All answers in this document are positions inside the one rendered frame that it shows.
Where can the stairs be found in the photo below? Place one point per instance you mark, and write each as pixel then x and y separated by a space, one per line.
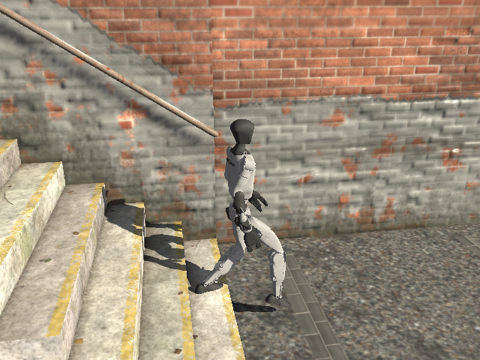
pixel 83 280

